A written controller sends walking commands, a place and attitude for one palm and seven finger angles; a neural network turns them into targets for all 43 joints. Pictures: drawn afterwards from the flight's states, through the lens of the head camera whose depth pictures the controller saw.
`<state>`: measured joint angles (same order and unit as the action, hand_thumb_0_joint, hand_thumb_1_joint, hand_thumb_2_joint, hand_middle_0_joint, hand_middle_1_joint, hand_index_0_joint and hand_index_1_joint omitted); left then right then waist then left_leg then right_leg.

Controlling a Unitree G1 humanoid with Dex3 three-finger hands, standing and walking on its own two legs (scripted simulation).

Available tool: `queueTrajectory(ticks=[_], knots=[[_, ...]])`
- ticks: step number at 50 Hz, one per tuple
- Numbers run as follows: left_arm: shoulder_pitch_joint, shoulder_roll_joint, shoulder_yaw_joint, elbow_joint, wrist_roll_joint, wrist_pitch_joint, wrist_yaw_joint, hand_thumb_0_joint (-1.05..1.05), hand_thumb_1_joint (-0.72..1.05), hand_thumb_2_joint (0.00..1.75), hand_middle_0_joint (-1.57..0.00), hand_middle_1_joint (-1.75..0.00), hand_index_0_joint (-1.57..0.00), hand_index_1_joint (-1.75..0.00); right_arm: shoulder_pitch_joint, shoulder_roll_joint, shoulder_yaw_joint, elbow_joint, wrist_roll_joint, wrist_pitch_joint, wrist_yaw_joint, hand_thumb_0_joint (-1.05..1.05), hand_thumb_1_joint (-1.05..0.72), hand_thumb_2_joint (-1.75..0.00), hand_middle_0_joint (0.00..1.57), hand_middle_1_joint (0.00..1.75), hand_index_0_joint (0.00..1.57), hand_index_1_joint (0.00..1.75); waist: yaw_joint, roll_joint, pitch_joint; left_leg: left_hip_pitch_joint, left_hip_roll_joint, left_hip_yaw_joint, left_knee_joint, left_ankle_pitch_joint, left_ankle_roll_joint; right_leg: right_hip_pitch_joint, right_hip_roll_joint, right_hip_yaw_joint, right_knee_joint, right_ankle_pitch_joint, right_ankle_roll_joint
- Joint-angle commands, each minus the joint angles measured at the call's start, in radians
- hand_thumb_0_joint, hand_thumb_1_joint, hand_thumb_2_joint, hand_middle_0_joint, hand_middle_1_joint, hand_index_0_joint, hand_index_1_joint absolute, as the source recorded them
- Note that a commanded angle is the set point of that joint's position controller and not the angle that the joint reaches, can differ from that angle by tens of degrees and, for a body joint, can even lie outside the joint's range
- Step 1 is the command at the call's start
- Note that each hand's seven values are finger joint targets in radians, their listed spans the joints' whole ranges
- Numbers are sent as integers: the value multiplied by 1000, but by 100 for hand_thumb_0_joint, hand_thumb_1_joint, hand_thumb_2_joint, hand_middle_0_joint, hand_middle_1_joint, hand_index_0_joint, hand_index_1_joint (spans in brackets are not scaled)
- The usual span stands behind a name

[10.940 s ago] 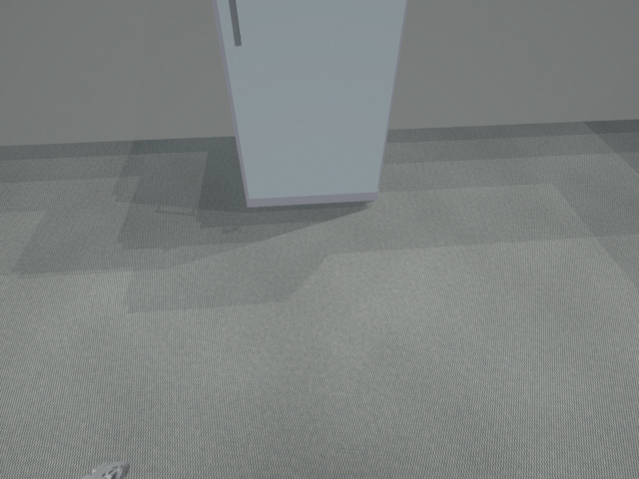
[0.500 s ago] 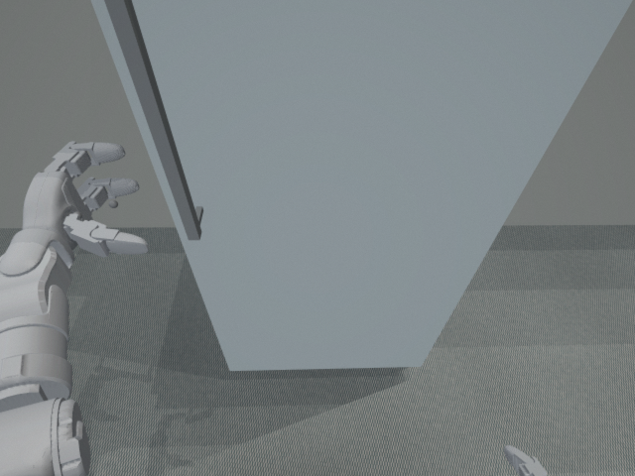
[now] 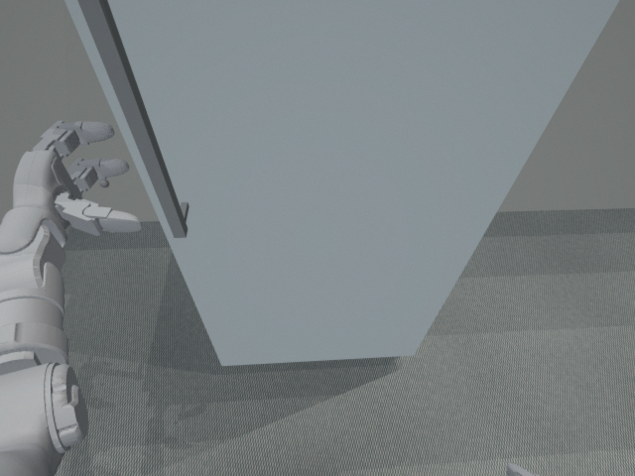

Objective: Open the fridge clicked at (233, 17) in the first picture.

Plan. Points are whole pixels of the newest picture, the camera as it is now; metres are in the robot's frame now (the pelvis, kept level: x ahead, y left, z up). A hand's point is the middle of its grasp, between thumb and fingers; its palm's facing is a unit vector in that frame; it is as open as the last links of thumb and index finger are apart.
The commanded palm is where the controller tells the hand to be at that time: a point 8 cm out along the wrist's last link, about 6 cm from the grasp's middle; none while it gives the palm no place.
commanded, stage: move the hooked fingers beside the handle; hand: left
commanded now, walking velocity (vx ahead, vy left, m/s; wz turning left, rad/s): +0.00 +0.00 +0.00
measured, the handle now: (139, 102) +0.48 +0.21 +0.22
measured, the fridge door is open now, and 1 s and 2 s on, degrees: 0 0 0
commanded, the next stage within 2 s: feel for the door with the fingertips in 0.66 s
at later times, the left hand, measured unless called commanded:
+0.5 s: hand (98, 186) +0.42 +0.27 +0.15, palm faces +0.12 -0.99 -0.01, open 14.0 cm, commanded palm +0.39 +0.32 +0.14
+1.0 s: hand (108, 189) +0.42 +0.26 +0.14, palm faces +0.09 -1.00 +0.01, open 14.0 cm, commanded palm +0.39 +0.30 +0.14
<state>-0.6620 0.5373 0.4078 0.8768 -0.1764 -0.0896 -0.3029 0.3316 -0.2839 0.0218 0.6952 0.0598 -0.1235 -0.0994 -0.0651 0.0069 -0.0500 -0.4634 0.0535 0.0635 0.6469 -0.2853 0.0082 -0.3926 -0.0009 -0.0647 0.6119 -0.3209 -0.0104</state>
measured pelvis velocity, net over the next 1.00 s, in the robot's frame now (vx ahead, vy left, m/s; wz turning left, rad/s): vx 0.00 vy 0.01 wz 0.01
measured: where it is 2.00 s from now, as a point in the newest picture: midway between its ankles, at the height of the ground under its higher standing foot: outside the picture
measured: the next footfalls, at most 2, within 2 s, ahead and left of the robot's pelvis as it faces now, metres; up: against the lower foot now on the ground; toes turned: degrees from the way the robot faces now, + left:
none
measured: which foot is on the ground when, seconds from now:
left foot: down 0.00-1.00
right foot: down 0.00-1.00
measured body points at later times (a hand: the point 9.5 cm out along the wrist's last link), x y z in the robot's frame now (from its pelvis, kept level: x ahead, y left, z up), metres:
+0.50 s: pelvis +0.00 +0.00 +0.00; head +0.03 +0.01 +0.45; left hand +0.41 +0.32 +0.15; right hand +0.09 -0.27 -0.10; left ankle +0.02 +0.11 -0.72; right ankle -0.01 -0.11 -0.72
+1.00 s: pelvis +0.00 +0.01 +0.00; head +0.03 +0.02 +0.45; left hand +0.41 +0.31 +0.14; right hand +0.08 -0.27 -0.10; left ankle +0.02 +0.11 -0.72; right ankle -0.01 -0.11 -0.72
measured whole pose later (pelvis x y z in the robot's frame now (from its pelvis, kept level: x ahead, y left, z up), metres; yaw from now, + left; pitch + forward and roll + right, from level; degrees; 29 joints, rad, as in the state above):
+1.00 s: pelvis +0.00 +0.01 +0.00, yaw +1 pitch +6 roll -2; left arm -0.66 0.50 0.36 0.85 -0.20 -0.09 -0.31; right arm 0.33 -0.28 0.02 0.69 0.06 -0.11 -0.10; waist -0.06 0.01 -0.06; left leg -0.49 0.05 0.05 0.67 -0.29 0.02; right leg -0.41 -0.01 -0.07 0.62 -0.32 0.00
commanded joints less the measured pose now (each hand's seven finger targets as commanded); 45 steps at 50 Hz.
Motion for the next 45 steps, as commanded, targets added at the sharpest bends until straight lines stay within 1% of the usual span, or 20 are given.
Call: queueTrajectory(ticks=[1,2,4,9,10,13,15,17,19,21,27,28,29,32,34,38,39,40,43,45], knots=[[-409,284,37,-199,-25,-69,-15,0,-50,30,-30,-120,-30,-120,19,-164,-61,-111,9,-34,-13,0,-90,-90,20,30,20,30,3,62,-300,210,-37,-63,-62,213,16,38,24,47,-72,280,-2],[-397,301,55,-176,-26,-64,-14,0,-50,30,-30,-120,-30,-120,20,-166,-61,-108,10,-33,-13,0,-90,-90,20,30,20,30,5,52,-280,197,-34,-64,-64,193,16,28,25,47,-75,262,-1],[-425,323,64,-220,-22,-75,-14,0,-50,30,-30,-120,-30,-120,23,-169,-64,-113,8,-30,-15,0,-90,-90,20,30,20,30,5,68,-326,213,-36,-65,-59,213,18,44,24,49,-69,278,-2],[-431,280,33,-280,-30,-83,-11,0,-50,30,-30,-120,-30,-120,22,-163,-66,-112,8,-33,-14,0,-90,-90,20,30,20,30,1,97,-337,252,-32,-75,-54,250,16,31,30,43,-66,292,-5],[-390,288,50,-244,-33,-74,-10,0,-50,30,-30,-120,-30,-120,25,-166,-65,-111,9,-31,-14,0,-90,-90,20,30,20,30,9,79,-322,240,-31,-78,-59,231,14,29,31,40,-67,274,-6],[-440,275,25,-224,-30,-63,-7,0,-50,30,-30,-120,-30,-120,22,-168,-61,-104,13,-29,-19,0,-90,-90,20,30,20,30,-11,57,-269,213,-31,-75,-64,184,18,5,28,39,-79,230,-4],[-432,300,49,-198,-23,-57,1,0,-50,30,-30,-120,-30,-120,21,-167,-60,-102,11,-28,-20,0,-90,-90,20,30,20,30,-3,69,-274,206,-32,-78,-66,170,17,2,27,42,-80,216,-5],[-464,288,32,-236,-20,-71,2,0,-50,30,-30,-120,-30,-120,18,-163,-59,-105,8,-29,-18,0,-90,-90,20,30,20,30,-5,96,-306,229,-33,-79,-63,189,15,8,27,44,-76,232,-6],[-435,309,56,-255,-23,-84,3,0,-50,30,-30,-120,-30,-120,21,-164,-61,-109,6,-29,-17,0,-90,-90,20,30,20,30,5,84,-343,242,-32,-77,-58,229,16,35,28,43,-68,272,-6],[-384,308,68,-225,-29,-79,-5,0,-50,30,-30,-120,-30,-120,19,-164,-60,-112,7,-28,-14,0,-90,-90,20,30,20,30,15,77,-326,230,-31,-77,-58,232,13,40,31,40,-64,278,-8],[-401,250,16,-257,-34,-57,-14,0,-50,30,-30,-120,-30,-120,6,-160,-59,-126,12,-28,-13,0,-90,-90,20,30,20,30,2,97,-298,240,-30,-79,-64,215,13,9,31,35,-71,250,-6],[-381,266,34,-251,-38,-57,-11,0,-50,30,-30,-120,-30,-120,12,-165,-62,-124,11,-28,-15,0,-90,-90,20,30,20,30,4,57,-300,235,-30,-75,-57,221,18,22,30,37,-73,260,-6],[-397,296,57,-253,-38,-58,-8,0,-50,30,-30,-120,-30,-120,13,-167,-60,-120,10,-26,-15,0,-90,-90,20,30,20,30,8,56,-308,226,-29,-80,-62,223,16,29,29,37,-70,268,-6],[-405,265,27,-259,-37,-56,-12,0,-50,30,-30,-120,-30,-120,5,-161,-57,-121,12,-25,-15,0,-90,-90,20,30,20,30,-1,77,-289,222,-32,-75,-62,211,15,16,29,39,-72,260,-5],[-424,300,49,-233,-31,-59,-7,0,-50,30,-30,-120,-30,-120,7,-165,-56,-114,12,-25,-18,0,-90,-90,20,30,20,30,-6,60,-273,205,-32,-77,-61,184,17,9,27,42,-77,236,-4],[-457,302,34,-219,-30,-76,-17,0,-50,30,-30,-120,-30,-120,9,-168,-53,-112,10,-26,-21,0,-90,-90,20,30,20,30,-9,91,-283,210,-33,-73,-53,174,18,2,25,47,-73,221,-7],[-487,278,9,-217,-29,-78,-22,0,-50,30,-30,-120,-30,-120,10,-164,-52,-108,9,-29,-19,0,-90,-90,20,30,20,30,-19,87,-289,213,-34,-80,-54,170,17,-7,25,47,-75,219,-5],[-480,286,26,-211,-32,-82,-23,0,-50,30,-30,-120,-30,-120,14,-165,-57,-105,8,-31,-20,0,-90,-90,20,30,20,30,-15,75,-301,218,-32,-81,-50,177,16,-4,27,46,-73,225,-5],[-467,222,-26,-242,-43,-87,-29,0,-50,30,-30,-120,-30,-120,10,-162,-57,-111,11,-35,-17,0,-90,-90,20,30,20,30,-13,112,-324,253,-32,-83,-46,206,14,-5,27,40,-66,238,-10],[-432,225,-8,-253,-48,-74,-20,0,-50,30,-30,-120,-30,-120,10,-161,-60,-112,10,-36,-13,0,-90,-90,20,30,20,30,0,107,-343,261,-30,-91,-51,213,9,-2,30,34,-65,237,-10]])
